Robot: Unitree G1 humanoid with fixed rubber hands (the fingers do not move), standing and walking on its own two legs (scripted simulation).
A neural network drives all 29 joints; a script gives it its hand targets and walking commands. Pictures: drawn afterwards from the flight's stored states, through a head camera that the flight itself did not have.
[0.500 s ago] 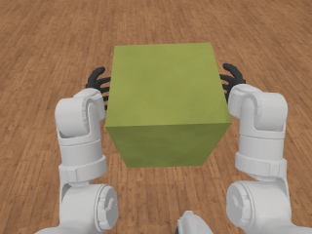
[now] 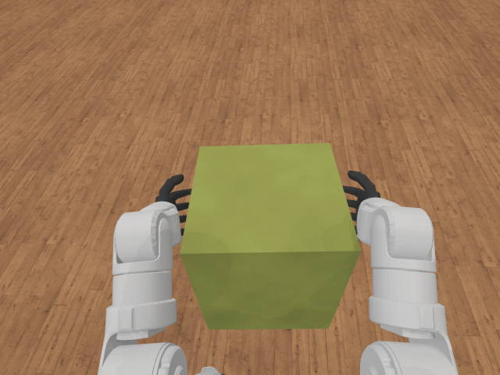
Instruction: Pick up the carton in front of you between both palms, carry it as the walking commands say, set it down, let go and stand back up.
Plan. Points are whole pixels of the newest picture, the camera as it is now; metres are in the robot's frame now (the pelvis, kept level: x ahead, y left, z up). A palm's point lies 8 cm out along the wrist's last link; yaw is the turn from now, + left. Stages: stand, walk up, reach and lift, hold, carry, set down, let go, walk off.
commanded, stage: carry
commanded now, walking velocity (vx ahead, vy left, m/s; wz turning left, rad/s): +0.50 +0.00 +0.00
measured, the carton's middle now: (266, 240) +0.35 +0.00 +0.02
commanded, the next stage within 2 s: none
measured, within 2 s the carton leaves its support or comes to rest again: neither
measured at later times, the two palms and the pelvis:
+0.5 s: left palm (197, 112) +0.61 +0.14 +0.09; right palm (345, 112) +0.59 -0.16 +0.09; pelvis +0.34 +0.00 -0.01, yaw -3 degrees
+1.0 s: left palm (220, 44) +0.91 +0.12 +0.09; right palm (332, 41) +0.90 -0.18 +0.09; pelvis +0.65 -0.03 -0.01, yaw +0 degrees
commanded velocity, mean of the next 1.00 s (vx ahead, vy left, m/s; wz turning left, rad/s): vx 0.50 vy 0.00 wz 0.00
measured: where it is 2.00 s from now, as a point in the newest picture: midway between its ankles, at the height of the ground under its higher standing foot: (270, 186)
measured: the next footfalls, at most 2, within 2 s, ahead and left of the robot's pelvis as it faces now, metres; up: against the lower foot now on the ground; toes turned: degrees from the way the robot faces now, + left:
left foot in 0.12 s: +0.26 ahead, +0.12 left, +0.00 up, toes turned +8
right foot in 0.56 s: +0.57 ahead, -0.13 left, +0.00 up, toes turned -13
